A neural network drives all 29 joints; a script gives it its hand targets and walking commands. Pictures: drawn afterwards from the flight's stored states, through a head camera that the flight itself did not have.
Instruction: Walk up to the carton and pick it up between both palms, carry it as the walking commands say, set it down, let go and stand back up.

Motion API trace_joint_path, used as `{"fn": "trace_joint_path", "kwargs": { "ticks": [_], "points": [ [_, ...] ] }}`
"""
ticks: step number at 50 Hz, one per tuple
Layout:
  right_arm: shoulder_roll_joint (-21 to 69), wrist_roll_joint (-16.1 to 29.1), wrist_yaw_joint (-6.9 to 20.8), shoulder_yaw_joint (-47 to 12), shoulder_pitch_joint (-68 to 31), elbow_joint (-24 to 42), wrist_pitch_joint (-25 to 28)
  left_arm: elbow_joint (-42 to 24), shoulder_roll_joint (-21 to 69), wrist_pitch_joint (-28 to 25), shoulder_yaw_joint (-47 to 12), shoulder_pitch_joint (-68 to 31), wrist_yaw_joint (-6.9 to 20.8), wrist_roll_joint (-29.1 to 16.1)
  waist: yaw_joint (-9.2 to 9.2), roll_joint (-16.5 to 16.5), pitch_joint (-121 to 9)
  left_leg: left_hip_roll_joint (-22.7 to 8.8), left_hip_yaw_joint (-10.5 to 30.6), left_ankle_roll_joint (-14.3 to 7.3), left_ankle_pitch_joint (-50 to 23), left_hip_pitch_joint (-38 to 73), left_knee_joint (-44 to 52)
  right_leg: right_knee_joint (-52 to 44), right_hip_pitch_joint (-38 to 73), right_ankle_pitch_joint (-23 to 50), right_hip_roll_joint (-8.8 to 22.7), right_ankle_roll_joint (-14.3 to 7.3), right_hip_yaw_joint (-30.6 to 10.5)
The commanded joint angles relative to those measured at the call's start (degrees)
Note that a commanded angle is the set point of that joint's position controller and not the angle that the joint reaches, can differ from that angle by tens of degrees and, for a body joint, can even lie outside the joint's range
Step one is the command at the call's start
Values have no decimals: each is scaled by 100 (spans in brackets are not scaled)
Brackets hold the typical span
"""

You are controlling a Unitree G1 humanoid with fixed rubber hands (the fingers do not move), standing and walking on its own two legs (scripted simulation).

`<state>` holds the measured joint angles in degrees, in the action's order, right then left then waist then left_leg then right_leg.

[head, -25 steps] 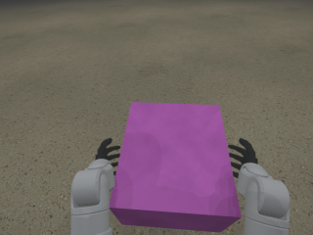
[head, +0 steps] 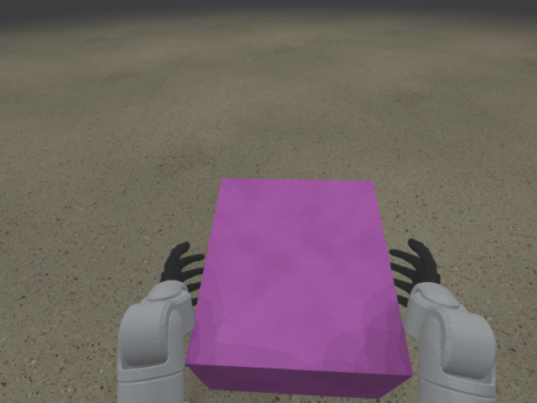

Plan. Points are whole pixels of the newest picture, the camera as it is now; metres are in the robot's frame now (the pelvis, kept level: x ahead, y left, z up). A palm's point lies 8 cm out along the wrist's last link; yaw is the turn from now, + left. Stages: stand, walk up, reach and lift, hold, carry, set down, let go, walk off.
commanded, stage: carry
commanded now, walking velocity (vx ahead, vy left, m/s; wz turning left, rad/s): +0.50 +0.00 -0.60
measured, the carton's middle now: (294, 280) +0.32 -0.02 +0.05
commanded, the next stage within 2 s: none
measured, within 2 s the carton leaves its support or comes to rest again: neither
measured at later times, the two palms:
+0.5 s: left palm (259, 162) +0.60 +0.04 +0.11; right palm (420, 185) +0.50 -0.27 +0.11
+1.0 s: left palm (289, 118) +0.84 -0.04 +0.11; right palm (417, 136) +0.72 -0.35 +0.10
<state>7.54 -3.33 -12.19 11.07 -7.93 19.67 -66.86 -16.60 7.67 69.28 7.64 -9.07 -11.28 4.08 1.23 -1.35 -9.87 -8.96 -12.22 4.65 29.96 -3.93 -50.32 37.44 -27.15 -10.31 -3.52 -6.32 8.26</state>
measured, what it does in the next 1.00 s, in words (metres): walks ahead, turning right: left foot, then right foot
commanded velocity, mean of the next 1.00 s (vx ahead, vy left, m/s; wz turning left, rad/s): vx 0.14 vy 0.00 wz -0.17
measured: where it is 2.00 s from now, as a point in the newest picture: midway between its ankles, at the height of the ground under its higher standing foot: (339, 303)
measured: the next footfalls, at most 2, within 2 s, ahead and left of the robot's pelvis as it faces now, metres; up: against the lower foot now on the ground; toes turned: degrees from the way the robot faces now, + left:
left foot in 0.20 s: +0.23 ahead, +0.11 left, +0.00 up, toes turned +3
right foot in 0.48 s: +0.35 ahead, -0.13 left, +0.00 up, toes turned -21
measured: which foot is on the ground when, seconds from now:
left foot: up 0.00-0.18, down 0.20-0.52, up 0.54-0.72, down 0.74-1.00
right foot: down 0.00-0.22, up 0.24-0.46, down 0.48-0.80, up 0.82-0.96, down 0.98-1.00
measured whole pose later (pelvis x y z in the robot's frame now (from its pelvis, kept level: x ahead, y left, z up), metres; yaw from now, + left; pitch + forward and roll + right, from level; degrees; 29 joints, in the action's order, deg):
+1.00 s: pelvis +0.53 -0.09 +0.03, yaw -20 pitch +6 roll +0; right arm 7.5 -2.7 -11.7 10.0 -7.3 25.7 -65.5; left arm -24.2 7.6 68.6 6.7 -8.5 -11.4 3.8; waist -0.2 -1.0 -1.4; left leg -2.7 -13.5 -2.4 17.2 -16.9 -28.9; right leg 30.4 -13.8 -19.1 0.7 -3.3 4.5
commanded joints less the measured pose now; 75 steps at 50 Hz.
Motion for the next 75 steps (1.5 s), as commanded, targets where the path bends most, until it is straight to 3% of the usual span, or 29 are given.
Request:
{"fn": "trace_joint_path", "kwargs": {
  "ticks": [1,4,7,9,10,12,15,20,22,23,24,27,31,34,37,39,46,51,55,58,59,61,62,64,65,66,67,71,75],
  "points": [
    [5484,1995,1799,-4037,-2157,-43,-313,-1058,5434,-9,-3880,-3141,1403,-2044,-249,409,-1028,489,1069,-10,401,-3109,-488,-2103,2901,1282,1786,-1070,-3536],
    [5915,1982,1690,-4061,-2147,421,-62,-1573,5742,-172,-4086,-3295,1593,-2421,-244,850,-1628,615,770,-4,-49,-2324,1046,-1971,2625,1713,1416,-703,-2796],
    [6165,2126,1679,-4240,-2426,1025,128,-2052,5927,-346,-4269,-3505,1652,-2622,-88,816,-1954,640,443,-207,-1437,457,2935,-1429,664,409,862,-190,-1735],
    [5988,2098,1634,-4192,-2351,1161,209,-2383,5862,-397,-4369,-3558,1660,-2683,102,-1011,-2108,-1288,1949,-694,-2662,2577,3376,114,-1391,-822,-47,570,-154],
    [5890,2094,1609,-4174,-2369,1195,212,-2468,5774,-389,-4381,-3629,1672,-2696,42,-1509,-1811,-1953,2306,-1052,-3256,2521,3383,788,-1890,-1749,246,498,-373],
    [5833,2049,1586,-4224,-2369,1097,164,-2184,5729,-351,-4373,-3520,1657,-2641,-40,-873,-1453,-2120,2086,-1222,-3517,2352,3314,1143,-1880,-1716,616,473,-712],
    [5693,1961,1544,-4188,-2236,1020,94,-1822,5660,-260,-4341,-3186,1651,-2616,67,-410,-1445,-1794,1526,-1022,-3554,2488,3034,420,-1716,-1612,576,481,-497],
    [5613,2189,1597,-4499,-2500,1502,1,-2051,5644,-323,-4196,-2842,1512,-2349,-86,-697,-1724,-955,-186,-300,-7111,1984,1659,-1690,388,256,-68,324,370],
    [5475,2222,1622,-4468,-2433,1469,-60,-2158,5557,-315,-4080,-2769,1452,-2276,-290,-182,-2143,-381,-430,123,-5416,-292,415,-1285,3099,3404,735,-193,-663],
    [5490,2265,1649,-4528,-2462,1385,-114,-1995,5473,-297,-4005,-2630,1419,-2170,-357,889,-2090,233,-361,220,-2319,-2092,-707,-902,4412,6589,1773,-774,-2015],
    [5602,2324,1681,-4668,-2550,1312,-144,-1903,5467,-295,-4034,-2721,1406,-2124,-250,1554,-1786,730,40,244,565,-3330,-1317,-878,4870,7922,2228,-1240,-2793],
    [5734,2308,1733,-4496,-2307,794,-188,-1881,5483,-217,-3990,-2884,1372,-2038,-269,398,-1057,625,429,-22,1063,-3670,-7,-1233,4384,6930,2141,-845,-2368],
    [5990,2269,1643,-4381,-2193,1065,-12,-2264,5677,-314,-4118,-2886,1456,-2276,-294,1089,-1889,855,210,22,-529,-2871,1760,-825,4765,7429,1631,-357,-1546],
    [6033,2352,1616,-4444,-2605,1815,197,-2642,5790,-506,-4198,-2895,1540,-2464,-147,987,-2514,579,289,-253,-3188,-394,2982,-627,3217,5458,1328,217,-859],
    [6004,2323,1613,-4455,-2549,1948,243,-2884,5766,-536,-4301,-2970,1564,-2486,-77,-423,-2532,-760,1120,-808,-7803,1971,2208,-151,821,1110,772,587,-320],
    [5828,2149,1600,-4306,-2286,1564,155,-2624,5621,-422,-4261,-2942,1534,-2380,-81,-1076,-2174,-1412,1702,-1331,-9451,2359,1996,-110,155,-1687,459,707,-501],
    [5633,2001,1639,-4396,-2123,1502,32,-2302,5676,-347,-4475,-2577,1514,-2364,-156,-842,-2297,-801,746,-813,-7905,1541,1739,-1402,1192,718,763,531,-349],
    [5728,2104,1617,-4668,-2531,1765,-19,-2234,5650,-319,-4295,-2628,1592,-2347,-111,841,-2053,116,382,-404,-3445,-449,1477,-591,2660,5883,1665,104,-1041],
    [5659,2143,1507,-4700,-2553,1771,-60,-2190,5456,-291,-4066,-2461,1579,-2334,-105,1295,-1865,497,94,-340,-3262,-1039,1950,-148,3453,7055,1404,193,-921],
    [5686,2166,1483,-4659,-2367,1788,-40,-2367,5365,-343,-4046,-2385,1554,-2401,1,538,-2056,280,180,-492,-5916,432,1877,685,2245,6153,932,537,-461],
    [5714,2171,1486,-4650,-2310,1800,-25,-2387,5352,-351,-4077,-2379,1543,-2405,42,26,-2085,27,385,-686,-7535,1448,1556,716,1204,4751,694,677,-198],
    [5833,2234,1487,-4613,-2271,1898,90,-2714,5456,-446,-4193,-2564,1533,-2468,83,-1596,-1922,-822,1336,-1208,-10856,3710,1117,290,-1523,-1347,213,734,120],
    [5846,2250,1494,-4592,-2171,1861,117,-2814,5419,-472,-4217,-2522,1515,-2458,93,-1704,-1872,-948,1414,-1234,-11136,4077,966,-106,-2066,-1932,238,674,-54],
    [5846,2214,1475,-4694,-2380,1952,149,-2872,5520,-556,-4236,-2720,1523,-2493,-200,-953,-1878,-496,524,-759,-10304,2590,135,-1970,-351,-603,321,531,-180],
    [5743,2181,1465,-4649,-2310,1913,135,-2723,5573,-537,-4233,-2680,1518,-2477,-337,-155,-1990,-78,10,-485,-8575,701,-639,-2316,1857,2720,499,458,-244],
    [5708,2122,1442,-4639,-2222,1916,113,-2526,5504,-508,-4192,-2459,1510,-2455,-385,1410,-2023,646,-156,-271,-2097,-2400,-1318,-1354,4578,7613,1357,15,-1216],
    [5704,2173,1407,-4804,-2257,1910,75,-2320,5427,-483,-4099,-2156,1496,-2449,-368,2091,-1932,1116,285,-257,734,-4125,-1516,-579,5868,10395,2023,-293,-2016],
    [5769,2212,1350,-4805,-2219,1663,5,-2461,5156,-381,-3855,-2342,1543,-2428,-390,1680,-1021,1270,264,-487,837,-5626,-1406,-497,6273,9305,1842,-306,-1910],
    [5634,2151,1401,-4659,-2143,1566,-25,-2269,5191,-361,-3854,-2097,1562,-2380,-295,1230,-1423,1829,-477,-443,-1728,-2649,1479,137,4155,8541,1001,195,-653]
  ]
}}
